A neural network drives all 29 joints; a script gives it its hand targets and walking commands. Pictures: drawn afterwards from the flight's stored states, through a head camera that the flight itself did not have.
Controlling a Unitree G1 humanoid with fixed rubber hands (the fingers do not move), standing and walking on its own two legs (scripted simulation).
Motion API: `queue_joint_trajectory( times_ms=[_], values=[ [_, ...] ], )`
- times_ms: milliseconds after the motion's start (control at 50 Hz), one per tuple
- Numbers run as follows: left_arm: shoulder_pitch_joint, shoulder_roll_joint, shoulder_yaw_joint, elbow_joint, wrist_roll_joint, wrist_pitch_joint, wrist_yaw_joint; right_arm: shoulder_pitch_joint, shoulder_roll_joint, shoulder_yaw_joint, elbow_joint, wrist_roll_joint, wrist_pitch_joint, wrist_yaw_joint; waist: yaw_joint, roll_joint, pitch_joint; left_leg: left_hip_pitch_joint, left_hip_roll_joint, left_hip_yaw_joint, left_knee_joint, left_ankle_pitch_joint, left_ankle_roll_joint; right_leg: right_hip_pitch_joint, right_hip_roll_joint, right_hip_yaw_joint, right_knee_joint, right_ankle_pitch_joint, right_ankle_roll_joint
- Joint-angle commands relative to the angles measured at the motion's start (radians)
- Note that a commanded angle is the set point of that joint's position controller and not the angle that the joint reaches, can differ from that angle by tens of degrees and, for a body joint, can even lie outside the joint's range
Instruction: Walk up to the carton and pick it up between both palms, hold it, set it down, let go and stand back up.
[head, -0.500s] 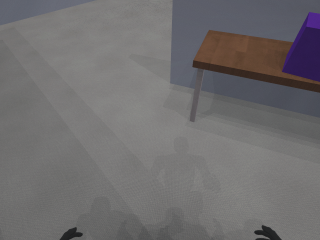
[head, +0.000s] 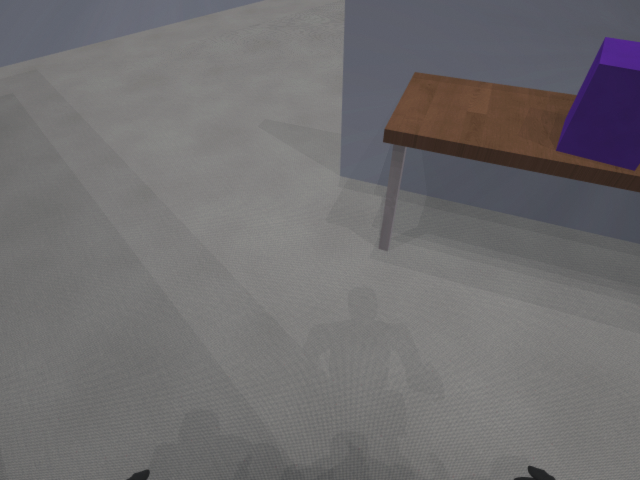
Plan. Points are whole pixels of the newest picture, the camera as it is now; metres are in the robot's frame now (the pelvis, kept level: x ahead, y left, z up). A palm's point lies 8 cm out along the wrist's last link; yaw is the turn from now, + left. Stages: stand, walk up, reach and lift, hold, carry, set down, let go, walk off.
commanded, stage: stand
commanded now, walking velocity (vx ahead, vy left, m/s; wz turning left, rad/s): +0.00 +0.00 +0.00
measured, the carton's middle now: (619, 103) +1.06 -0.80 -0.04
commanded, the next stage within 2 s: walk up in 0.14 s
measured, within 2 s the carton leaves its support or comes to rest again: neither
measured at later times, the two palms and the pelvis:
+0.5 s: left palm out of the picture +0.11 +0.28 -0.10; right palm out of the picture +0.09 -0.31 -0.09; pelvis +0.01 -0.01 +0.00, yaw -3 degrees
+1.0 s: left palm (211, 454) +0.19 +0.17 -0.08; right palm out of the picture +0.12 -0.48 -0.08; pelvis +0.10 -0.14 +0.01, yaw -10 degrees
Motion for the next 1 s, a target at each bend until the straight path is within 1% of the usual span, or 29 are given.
queue_joint_trajectory(
  times_ms=[0,80,100,160,200,260,300,320,340,360,380,480,520,540,600,620,640,660,680,700,740,760,780,800,820,840,940,960,980],
  values=[
    [-0.125,0.227,0.057,-0.01,0.001,-0.033,0.001,-0.074,-0.234,-0.067,-0.006,-0.023,-0.043,-0.006,-0.008,-0.014,-0.01,0.046,0.084,-0.099,-0.209,0.015,0.067,-0.023,-0.113,0.168,-0.274,-0.027,-0.067],
    [-0.092,0.213,0.06,-0.006,-0.011,-0.028,0.002,-0.075,-0.236,-0.062,0.023,-0.024,-0.051,-0.006,0.018,0.038,-0.09,0.055,0.106,-0.117,-0.218,0.056,0.069,0.042,-0.087,0.118,-0.199,0.077,-0.063],
    [-0.107,0.219,0.054,0.002,-0.013,-0.032,0.002,-0.101,-0.234,-0.064,0.012,-0.022,-0.05,-0.008,0.004,-0.013,-0.021,0.012,0.107,-0.125,-0.232,0.065,0.073,0.004,-0.085,0.125,-0.212,0.085,-0.061],
    [-0.069,0.226,0.053,0.032,-0.01,-0.035,0.004,-0.058,-0.226,-0.066,0.023,-0.01,-0.041,-0.006,0.004,0.011,-0.029,0.046,0.079,-0.095,-0.18,0.122,0.06,0.01,-0.11,0.156,-0.244,0.103,-0.063],
    [-0.103,0.246,0.056,0.028,-0.009,-0.035,0.007,-0.073,-0.21,-0.057,0.019,-0.014,-0.041,-0.005,-0.013,-0.076,-0.065,0.077,0.084,-0.091,-0.181,0.123,0.064,0.023,-0.109,0.138,-0.248,0.099,-0.062],
    [-0.068,0.211,0.039,0.025,-0.02,-0.037,0.008,-0.072,-0.236,-0.059,0.033,-0.016,-0.038,-0.008,0.002,0.03,-0.033,0.048,0.095,-0.112,-0.193,0.158,0.071,0.044,-0.118,0.155,-0.236,0.131,-0.07],
    [-0.087,0.235,0.054,0.036,-0.008,-0.032,0.009,-0.058,-0.246,-0.064,0.035,-0.013,-0.043,-0.006,-0.001,-0.017,-0.042,0.066,0.089,-0.089,-0.191,0.176,0.054,0.026,-0.104,0.135,-0.221,0.16,-0.072],
    [-0.051,0.296,0.112,-0.094,0.028,0.0,-0.051,0.068,-0.4,-0.137,0.002,-0.024,-0.07,-0.017,-0.032,-0.089,-0.095,0.209,0.128,-0.157,-0.185,-0.211,0.128,-0.172,-0.057,0.22,-0.14,-0.117,-0.12],
    [-0.136,0.279,0.111,-0.118,0.033,0.013,-0.07,0.194,-0.455,-0.165,0.042,-0.044,-0.08,-0.026,-0.105,-0.016,-0.034,0.382,0.236,-0.318,-0.327,-0.455,0.192,-0.454,0.006,0.151,-0.019,-0.272,-0.056],
    [-0.135,0.233,0.098,-0.139,0.032,0.022,-0.077,0.198,-0.509,-0.185,0.048,-0.057,-0.09,-0.036,-0.103,0.179,-0.031,0.428,0.409,-0.511,-0.471,-0.52,0.23,-0.579,0.019,0.101,0.291,-0.209,-0.038],
    [-0.101,0.285,0.113,-0.131,0.049,0.028,-0.074,0.158,-0.5,-0.185,0.031,-0.042,-0.1,-0.045,-0.077,0.057,0.02,0.332,0.484,-0.541,-0.474,-0.428,0.257,-0.573,-0.033,0.129,0.366,-0.172,-0.021],
    [-0.06,0.281,0.133,-0.1,0.028,0.032,-0.118,0.11,-0.427,-0.171,-0.015,-0.037,-0.113,-0.05,-0.039,-0.025,0.002,0.237,0.431,-0.355,-0.397,-0.155,0.253,-0.416,-0.113,0.11,0.306,-0.126,-0.006],
    [-0.101,0.27,0.135,-0.122,0.016,0.024,-0.134,0.077,-0.459,-0.169,-0.016,-0.042,-0.113,-0.055,-0.041,0.057,0.033,0.198,0.41,-0.282,-0.355,-0.117,0.251,-0.378,-0.118,0.107,0.195,-0.149,-0.012],
    [-0.067,0.277,0.143,-0.118,0.009,0.031,-0.139,0.046,-0.481,-0.178,-0.02,-0.042,-0.11,-0.051,-0.009,0.131,0.026,0.167,0.395,-0.208,-0.337,-0.074,0.226,-0.304,-0.127,0.096,0.166,-0.114,-0.009],
    [0.067,0.274,0.137,-0.063,-0.003,0.025,-0.143,-0.063,-0.473,-0.157,-0.026,-0.047,-0.112,-0.04,0.076,0.153,-0.018,0.006,0.316,-0.04,-0.265,-0.087,0.165,-0.047,-0.1,0.003,0.02,0.014,-0.039],
    [0.166,0.311,0.153,-0.004,-0.002,0.022,-0.135,-0.107,-0.463,-0.156,-0.04,-0.035,-0.102,-0.037,0.138,0.109,-0.031,-0.11,0.25,0.04,-0.142,-0.149,0.133,0.147,-0.065,-0.021,-0.049,0.048,-0.025],
    [0.277,0.332,0.165,0.06,-0.009,0.015,-0.123,-0.092,-0.405,-0.136,-0.042,-0.036,-0.087,-0.035,0.179,-0.092,-0.032,-0.204,0.158,0.136,0.167,-0.075,0.094,0.272,-0.027,0.019,-0.173,0.025,-0.039],
    [0.315,0.387,0.182,0.051,0.0,0.01,-0.095,-0.077,-0.282,-0.098,-0.059,-0.037,-0.078,-0.03,0.224,-0.379,-0.021,-0.389,0.038,0.179,0.433,-0.229,0.066,0.345,-0.068,0.191,-0.29,-0.02,-0.066],
    [0.333,0.429,0.186,0.026,0.003,0.0,-0.084,-0.046,-0.258,-0.081,-0.056,-0.029,-0.077,-0.03,0.196,-0.419,-0.023,-0.495,0.003,0.128,0.545,-0.267,0.025,0.343,-0.183,0.492,-0.398,-0.045,-0.14],
    [0.236,0.433,0.178,-0.008,-0.012,0.003,-0.077,0.008,-0.312,-0.079,-0.057,-0.015,-0.068,-0.034,0.14,-0.356,-0.012,-0.502,0.023,0.075,0.542,-0.243,0.027,0.305,-0.233,0.599,-0.487,-0.109,-0.125],
    [0.129,0.46,0.17,-0.048,-0.012,0.011,-0.079,0.019,-0.419,-0.11,-0.031,-0.003,-0.069,-0.026,0.072,-0.183,0.004,-0.386,0.047,-0.006,0.515,-0.187,0.041,0.171,-0.253,0.661,-0.518,-0.259,-0.182],
    [0.097,0.421,0.164,-0.061,-0.012,-0.001,-0.071,0.07,-0.408,-0.103,-0.001,0.003,-0.067,-0.029,0.055,-0.219,0.023,-0.408,0.069,-0.008,0.512,-0.141,0.036,0.194,-0.223,0.591,-0.48,-0.079,-0.131],
    [0.097,0.376,0.157,-0.063,-0.008,-0.004,-0.076,0.077,-0.393,-0.1,0.012,0.0,-0.066,-0.027,0.042,-0.141,0.032,-0.359,0.108,0.009,0.468,-0.086,0.036,0.178,-0.198,0.483,-0.434,0.053,-0.123],
    [0.11,0.355,0.145,-0.06,-0.014,-0.01,-0.071,0.08,-0.375,-0.091,0.028,0.008,-0.068,-0.025,0.041,-0.163,0.0,-0.329,0.106,0.018,0.44,-0.053,0.033,0.186,-0.162,0.412,-0.395,0.254,-0.114],
    [0.133,0.338,0.133,-0.064,-0.012,-0.012,-0.074,0.048,-0.361,-0.089,-0.001,0.004,-0.07,-0.024,0.045,-0.113,0.004,-0.302,0.105,0.024,0.414,-0.057,0.037,0.158,-0.164,0.369,-0.38,0.316,-0.141],
    [0.157,0.337,0.137,-0.052,-0.008,-0.01,-0.071,0.054,-0.338,-0.089,-0.003,0.012,-0.072,-0.027,0.058,-0.171,-0.02,-0.305,0.089,0.034,0.34,-0.032,0.028,0.218,-0.137,0.327,-0.362,0.373,-0.142],
    [0.207,0.33,0.132,-0.073,-0.007,0.0,-0.067,0.0,-0.339,-0.082,-0.005,0.01,-0.071,-0.028,0.085,-0.16,-0.039,-0.357,0.068,0.039,0.186,0.007,0.02,0.338,-0.143,0.36,-0.373,0.385,-0.129],
    [0.23,0.333,0.134,-0.065,-0.009,-0.003,-0.062,-0.026,-0.344,-0.082,-0.017,0.013,-0.07,-0.028,0.1,-0.148,-0.01,-0.349,0.064,0.055,0.164,0.033,0.03,0.348,-0.128,0.337,-0.356,0.516,-0.088],
    [0.221,0.338,0.128,-0.063,0.003,-0.001,-0.061,-0.02,-0.339,-0.082,-0.017,0.011,-0.07,-0.033,0.095,-0.175,-0.02,-0.333,0.062,0.042,0.143,0.007,0.022,0.325,-0.15,0.352,-0.341,0.523,-0.126]
  ],
)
